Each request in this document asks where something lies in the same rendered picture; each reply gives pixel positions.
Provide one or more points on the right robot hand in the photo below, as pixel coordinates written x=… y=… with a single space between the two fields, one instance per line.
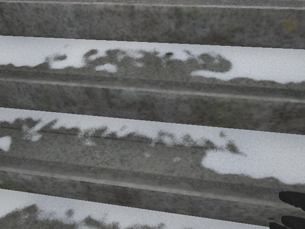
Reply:
x=297 y=200

